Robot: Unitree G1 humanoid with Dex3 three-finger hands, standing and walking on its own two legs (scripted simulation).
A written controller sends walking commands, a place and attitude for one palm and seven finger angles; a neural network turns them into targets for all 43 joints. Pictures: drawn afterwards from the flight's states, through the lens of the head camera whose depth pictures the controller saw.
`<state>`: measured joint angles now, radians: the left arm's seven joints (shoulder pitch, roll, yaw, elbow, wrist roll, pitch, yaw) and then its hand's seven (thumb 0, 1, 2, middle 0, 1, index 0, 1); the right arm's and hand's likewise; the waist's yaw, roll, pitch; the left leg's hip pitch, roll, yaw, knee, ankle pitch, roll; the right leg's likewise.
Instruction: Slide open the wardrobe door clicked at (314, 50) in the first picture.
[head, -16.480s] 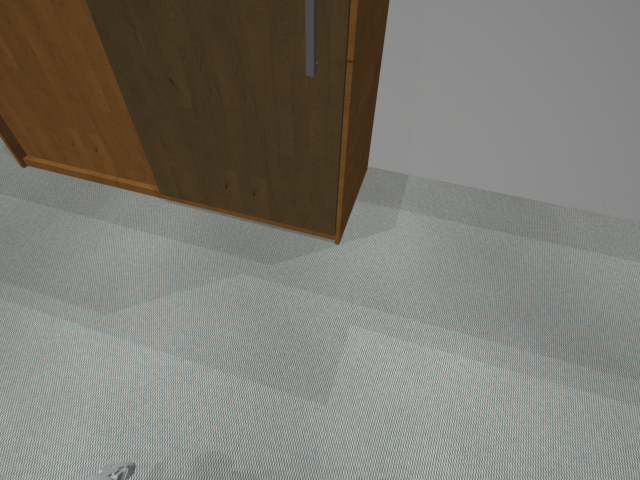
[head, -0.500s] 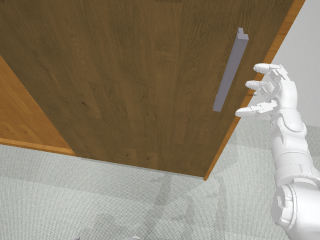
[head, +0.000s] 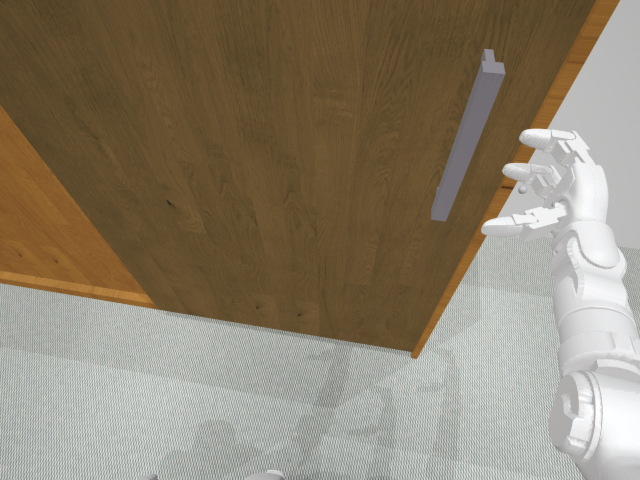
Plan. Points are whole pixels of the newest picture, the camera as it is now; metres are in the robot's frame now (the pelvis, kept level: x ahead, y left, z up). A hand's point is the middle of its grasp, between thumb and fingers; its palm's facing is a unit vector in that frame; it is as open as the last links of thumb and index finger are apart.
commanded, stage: move the hooked fingers beside the handle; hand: right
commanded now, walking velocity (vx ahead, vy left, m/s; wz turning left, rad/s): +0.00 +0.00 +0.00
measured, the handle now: (460, 146) +0.54 -0.11 +0.12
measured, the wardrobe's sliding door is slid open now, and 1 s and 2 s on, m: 0.00 0.00 0.00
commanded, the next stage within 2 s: feel for the door with the fingertips in 0.30 s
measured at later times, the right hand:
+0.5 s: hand (520, 185) +0.48 -0.18 +0.12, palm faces +0.04 +1.00 +0.03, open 14.0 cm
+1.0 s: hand (486, 177) +0.48 -0.14 +0.12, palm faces +0.06 +1.00 +0.01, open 14.0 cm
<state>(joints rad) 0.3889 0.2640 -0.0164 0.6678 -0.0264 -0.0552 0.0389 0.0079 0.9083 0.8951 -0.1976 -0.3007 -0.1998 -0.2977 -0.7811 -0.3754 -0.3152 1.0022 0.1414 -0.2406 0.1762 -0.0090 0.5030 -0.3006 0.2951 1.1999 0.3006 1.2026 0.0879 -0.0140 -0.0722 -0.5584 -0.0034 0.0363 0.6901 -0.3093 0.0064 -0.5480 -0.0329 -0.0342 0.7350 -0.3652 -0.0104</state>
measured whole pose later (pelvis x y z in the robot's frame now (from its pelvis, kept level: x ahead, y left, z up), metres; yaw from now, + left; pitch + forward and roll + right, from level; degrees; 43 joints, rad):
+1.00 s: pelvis +0.01 +0.00 +0.00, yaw +1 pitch +11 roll +1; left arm 0.38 0.23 -0.02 0.65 0.00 -0.04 0.01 0.01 0.91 0.90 -0.20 -0.30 -0.20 -0.30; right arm -0.78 -0.28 -0.29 0.97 0.09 -0.24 0.05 -0.01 0.50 -0.30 0.30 1.20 0.30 1.20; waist 0.09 -0.02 -0.09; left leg -0.56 -0.01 0.02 0.70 -0.33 0.01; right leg -0.54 -0.04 -0.05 0.74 -0.38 -0.01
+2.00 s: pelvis +0.00 +0.00 +0.00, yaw +1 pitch +11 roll +0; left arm 0.38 0.24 -0.01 0.66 0.01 -0.04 0.00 0.01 0.91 0.90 -0.20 -0.30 -0.20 -0.30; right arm -0.82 -0.23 -0.24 1.00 0.08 -0.27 -0.01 -0.01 0.50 -0.30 0.30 1.20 0.30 1.20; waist 0.10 -0.02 -0.09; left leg -0.58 0.00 0.02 0.71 -0.32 0.01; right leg -0.55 -0.03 -0.05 0.73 -0.37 -0.01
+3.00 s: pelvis +0.01 +0.01 +0.00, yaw +0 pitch +11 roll +0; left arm 0.36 0.24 0.00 0.70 0.01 -0.05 0.00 0.01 0.91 0.90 -0.20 -0.30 -0.20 -0.30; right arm -0.84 -0.17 -0.18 1.00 0.09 -0.27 -0.07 -0.01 0.50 -0.30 0.26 1.20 0.26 1.20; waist 0.08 -0.02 -0.09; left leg -0.56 0.00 0.04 0.70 -0.33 0.02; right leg -0.54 -0.03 -0.03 0.71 -0.36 0.00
